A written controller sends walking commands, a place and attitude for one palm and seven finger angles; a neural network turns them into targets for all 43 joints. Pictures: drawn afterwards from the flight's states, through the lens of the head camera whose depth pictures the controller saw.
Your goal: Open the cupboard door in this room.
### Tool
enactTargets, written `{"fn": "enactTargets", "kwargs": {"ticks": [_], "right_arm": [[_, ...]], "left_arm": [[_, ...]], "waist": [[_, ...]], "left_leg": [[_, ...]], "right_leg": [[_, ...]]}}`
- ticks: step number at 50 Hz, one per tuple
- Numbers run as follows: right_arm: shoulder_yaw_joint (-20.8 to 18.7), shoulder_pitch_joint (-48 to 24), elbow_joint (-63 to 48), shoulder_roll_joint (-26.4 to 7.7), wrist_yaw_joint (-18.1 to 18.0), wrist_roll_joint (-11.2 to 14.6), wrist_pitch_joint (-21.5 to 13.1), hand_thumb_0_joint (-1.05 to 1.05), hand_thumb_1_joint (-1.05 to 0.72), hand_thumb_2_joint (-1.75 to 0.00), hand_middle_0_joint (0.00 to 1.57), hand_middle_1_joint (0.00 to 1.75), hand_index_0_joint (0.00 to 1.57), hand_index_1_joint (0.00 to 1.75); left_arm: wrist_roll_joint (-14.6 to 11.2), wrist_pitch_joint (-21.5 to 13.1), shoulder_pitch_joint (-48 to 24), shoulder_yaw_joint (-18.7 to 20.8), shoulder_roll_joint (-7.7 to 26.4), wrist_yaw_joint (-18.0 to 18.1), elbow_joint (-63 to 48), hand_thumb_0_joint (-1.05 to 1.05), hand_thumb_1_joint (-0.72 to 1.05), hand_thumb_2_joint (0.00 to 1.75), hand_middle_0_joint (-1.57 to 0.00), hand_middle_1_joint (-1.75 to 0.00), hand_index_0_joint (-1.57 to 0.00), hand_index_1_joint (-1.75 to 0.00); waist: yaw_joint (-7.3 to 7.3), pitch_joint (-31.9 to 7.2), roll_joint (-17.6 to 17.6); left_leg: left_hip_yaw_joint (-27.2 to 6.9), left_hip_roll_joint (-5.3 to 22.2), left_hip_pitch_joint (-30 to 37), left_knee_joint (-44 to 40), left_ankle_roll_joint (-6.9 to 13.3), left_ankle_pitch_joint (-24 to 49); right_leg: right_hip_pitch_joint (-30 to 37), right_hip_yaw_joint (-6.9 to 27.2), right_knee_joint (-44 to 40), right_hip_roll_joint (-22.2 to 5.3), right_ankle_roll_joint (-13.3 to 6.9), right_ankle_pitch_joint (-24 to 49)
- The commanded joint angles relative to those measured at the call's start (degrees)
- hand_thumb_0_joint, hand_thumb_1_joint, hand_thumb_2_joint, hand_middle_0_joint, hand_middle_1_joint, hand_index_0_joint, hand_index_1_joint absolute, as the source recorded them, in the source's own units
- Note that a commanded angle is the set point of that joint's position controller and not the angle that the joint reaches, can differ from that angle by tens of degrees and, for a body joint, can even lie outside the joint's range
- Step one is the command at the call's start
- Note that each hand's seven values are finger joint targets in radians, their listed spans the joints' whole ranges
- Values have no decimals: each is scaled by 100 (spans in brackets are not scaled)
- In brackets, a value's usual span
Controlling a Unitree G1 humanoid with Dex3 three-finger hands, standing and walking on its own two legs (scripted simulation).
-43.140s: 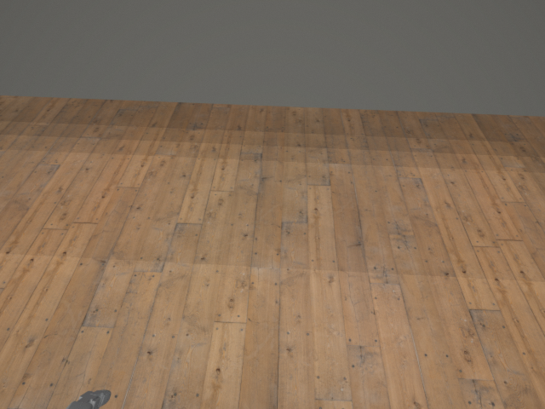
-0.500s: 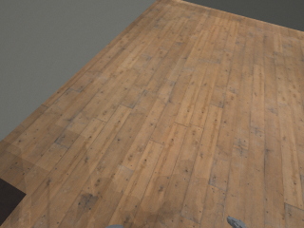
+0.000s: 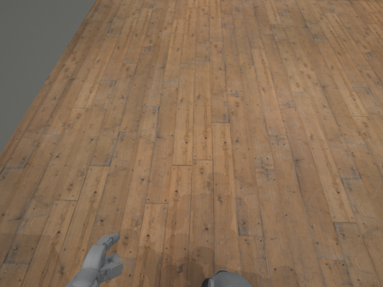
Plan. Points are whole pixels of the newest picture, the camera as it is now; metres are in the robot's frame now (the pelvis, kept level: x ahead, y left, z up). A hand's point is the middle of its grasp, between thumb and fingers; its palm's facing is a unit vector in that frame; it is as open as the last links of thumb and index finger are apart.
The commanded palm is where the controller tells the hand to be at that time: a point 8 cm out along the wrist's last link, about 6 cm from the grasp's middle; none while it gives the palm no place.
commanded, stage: walk to a spot facing it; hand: left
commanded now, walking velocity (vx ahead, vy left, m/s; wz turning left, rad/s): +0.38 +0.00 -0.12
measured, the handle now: out of the picture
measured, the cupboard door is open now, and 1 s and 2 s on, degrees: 41 41 41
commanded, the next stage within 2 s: turn to face it in 0.48 s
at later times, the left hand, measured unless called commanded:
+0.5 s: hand (115, 285) +0.15 +0.18 -0.17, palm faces +0.06 -0.99 -0.13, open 7.3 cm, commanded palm none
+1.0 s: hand (134, 153) +0.49 +0.17 -0.14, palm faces +0.10 -0.97 -0.22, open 7.3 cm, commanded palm none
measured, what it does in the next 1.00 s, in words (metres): walks ahead: left foot, then right foot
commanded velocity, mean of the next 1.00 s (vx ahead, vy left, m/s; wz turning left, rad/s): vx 0.18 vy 0.00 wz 0.21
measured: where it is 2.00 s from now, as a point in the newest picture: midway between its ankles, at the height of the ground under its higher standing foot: (202, 226)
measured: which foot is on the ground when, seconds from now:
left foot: up 0.00-0.44, down 0.46-0.84, up 0.86-1.00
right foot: down 0.00-0.46, up 0.48-0.80, down 0.82-1.00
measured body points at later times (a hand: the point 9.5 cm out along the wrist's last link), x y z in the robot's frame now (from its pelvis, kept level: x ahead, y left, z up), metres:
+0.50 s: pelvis +0.24 +0.02 +0.00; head +0.27 +0.04 +0.45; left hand +0.15 +0.23 -0.16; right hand +0.39 -0.22 -0.12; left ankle +0.33 +0.12 -0.72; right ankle +0.08 -0.07 -0.68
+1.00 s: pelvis +0.39 -0.02 +0.02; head +0.41 -0.02 +0.47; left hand +0.49 +0.22 -0.12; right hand +0.37 -0.25 -0.14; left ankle +0.35 +0.10 -0.65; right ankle +0.41 -0.13 -0.72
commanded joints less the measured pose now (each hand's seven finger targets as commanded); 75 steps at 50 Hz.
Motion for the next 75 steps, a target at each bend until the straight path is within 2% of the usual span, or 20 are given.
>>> {"fn": "enactTargets", "kwargs": {"ticks": [1, 5, 17, 21, 23, 27, 31, 38, 40, 42, 43, 48, 55, 56, 57, 58, 63, 72, 73, 75], "right_arm": [[-189, -721, -805, -507, -37, -52, -251, 0, -90, -90, 20, 30, 20, 30], [-190, -309, -583, -302, 44, -98, -77, 0, -90, -90, 20, 30, 20, 30], [-183, -2888, -1404, -557, 229, -37, -244, 0, -90, -90, 20, 30, 20, 30], [-246, -1401, -898, -886, 82, -111, -338, 0, -90, -90, 20, 30, 20, 30], [-465, 146, -582, -1926, -22, -190, -342, 0, -90, -90, 20, 30, 20, 30], [-213, -1020, -866, -1058, -87, -117, -409, 0, -90, -90, 20, 30, 20, 30], [-108, -1159, -709, -838, -90, -60, -444, 0, -90, -90, 20, 30, 20, 30], [-196, -1009, -591, -987, -82, -49, -190, 0, -90, -90, 20, 30, 20, 30], [-198, -1045, -671, -895, -57, -15, -135, 0, -90, -90, 20, 30, 20, 30], [-194, -897, -822, -586, 13, 0, -57, 0, -90, -90, 20, 30, 20, 30], [-244, -1046, -891, -653, -28, 12, 20, 0, -90, -90, 20, 30, 20, 30], [-230, -1152, -905, -440, 119, 8, 206, 0, -90, -90, 20, 30, 20, 30], [-296, -1214, -1241, -680, 194, -38, 166, 0, -90, -90, 20, 30, 20, 30], [-376, -952, -1228, -994, 199, -53, 129, 0, -90, -90, 20, 30, 20, 30], [-545, -597, -1282, -1725, 160, -124, 79, 0, -90, -90, 20, 30, 20, 30], [-597, -279, -1249, -2036, 96, -116, 115, 0, -90, -90, 20, 30, 20, 30], [-445, -1652, -1656, -1610, -43, -84, 10, 0, -90, -90, 20, 30, 20, 30], [-574, -2272, -1908, -1812, 50, -72, 191, 0, -90, -90, 20, 30, 20, 30], [-561, -2397, -1988, -1662, 73, -31, 211, 0, -90, -90, 20, 30, 20, 30], [-489, -2545, -2202, -1258, 150, -19, 201, 0, -90, -90, 20, 30, 20, 30]], "left_arm": [[-39, 15, 1447, 165, 754, 240, 302, 0, 90, 90, -20, -30, -20, -30], [13, -119, 1326, 100, 453, 191, 421, 0, 90, 90, -20, -30, -20, -30], [17, -231, 2424, 2, 612, 243, 982, 0, 90, 90, -20, -30, -20, -30], [-10, -209, 2313, 30, 734, 264, 1041, 0, 90, 90, -20, -30, -20, -30], [-80, -232, 2495, -74, 317, 173, 795, 0, 90, 90, -20, -30, -20, -30], [64, -33, 1789, 25, 184, 120, 694, 0, 90, 90, -20, -30, -20, -30], [87, 179, 2030, -38, -146, 87, 757, 0, 90, 90, -20, -30, -20, -30], [68, 202, 1479, 5, 185, 154, 544, 0, 90, 90, -20, -30, -20, -30], [49, 138, 1720, 113, 575, 201, 547, 0, 90, 90, -20, -30, -20, -30], [75, 123, 2301, 255, 1398, 283, 611, 0, 90, 90, -20, -30, -20, -30], [45, 114, 2216, 278, 1310, 353, 569, 0, 90, 90, -20, -30, -20, -30], [100, 202, 1048, 168, 869, 403, 96, 0, 90, 90, -20, -30, -20, -30], [67, 277, 1004, 305, 1053, 324, -90, 0, 90, 90, -20, -30, -20, -30], [35, 325, 1043, 280, 931, 297, -173, 0, 90, 90, -20, -30, -20, -30], [-15, 369, 1051, 218, 565, 253, -393, 0, 90, 90, -20, -30, -20, -30], [50, 406, 558, 110, 577, 282, -681, 0, 90, 90, -20, -30, -20, -30], [67, 420, 824, 196, 629, 217, -350, 0, 90, 90, -20, -30, -20, -30], [9, 396, 1551, 172, 734, 240, -350, 0, 90, 90, -20, -30, -20, -30], [42, 341, 1841, 224, 958, 262, -322, 0, 90, 90, -20, -30, -20, -30], [125, 300, 1775, 288, 1749, 334, -458, 0, 90, 90, -20, -30, -20, -30]], "waist": [[547, -727, -231], [161, -529, -486], [663, -71, -423], [-105, -910, -145], [-423, -2127, 1574], [189, -540, 623], [566, -580, 814], [590, -483, 872], [768, -722, 389], [965, -1180, -1322], [1006, -1308, -1866], [440, -806, -1008], [268, -852, -596], [110, -1065, 199], [-82, -1246, 2128], [-311, -1314, 1761], [331, -1095, 1205], [594, -1079, 966], [758, -1062, 493], [856, -819, -1793]], "left_leg": [[-698, 232, -2249, 999, 97, 890], [-465, 83, -1770, -190, 18, 1504], [-354, -258, -2310, -2222, 225, 1870], [-35, -708, 637, -3343, 552, 2253], [-3289, 1970, 3102, -3759, 1836, 3559], [-2109, 1538, 402, -4840, 1338, 2210], [-646, 785, -441, -4867, 1092, 3513], [-1060, 425, -797, -4199, 983, 3040], [-975, 36, -1234, -3550, 601, 2344], [-162, -872, -2098, -1149, 143, -702], [-516, -627, -2242, -43, 118, -995], [-474, -295, -1720, -79, 11, 102], [67, -584, -432, -2800, 56, 1462], [-382, -350, 296, -3436, 183, 2190], [-2789, 1267, 825, -3997, 1009, 3910], [-3477, 1900, 732, -4234, 1589, 4099], [-2047, 677, 85, -4159, 1110, 3382], [-2342, 260, -925, -3804, 981, 2213], [-2091, -108, -1450, -3364, 707, 1611], [-946, -1115, -2574, -416, 105, -580]], "right_leg": [[1741, 1913, -2218, -1708, -695, 1644], [972, 1185, -2733, -1127, -521, 863], [2554, 1279, -2450, -1445, -460, 2916], [1786, 731, -317, -1033, -40, 4438], [-750, 241, 3178, 154, 344, -1392], [-1238, 897, 3907, -543, 416, -664], [-214, 478, 1967, -635, 600, -195], [1013, -52, -239, -202, 744, 439], [2035, 360, -1020, -620, 660, 1218], [2793, 1952, -1746, -2762, -233, 2410], [2632, 2188, -1851, -3008, -578, 2791], [1233, 256, -1833, -2207, -103, 1991], [942, -469, -693, -2020, 302, 1363], [457, -599, 87, -1790, 556, 703], [-870, -730, 1541, -898, 1039, -1918], [-1180, 69, 2561, -637, 990, -2571], [-1136, 666, 2958, -562, 1030, -858], [1115, 306, -490, -11, 905, -304], [1731, 525, -1369, -273, 835, -40], [1561, 2973, -2581, -2835, -222, -25]]}}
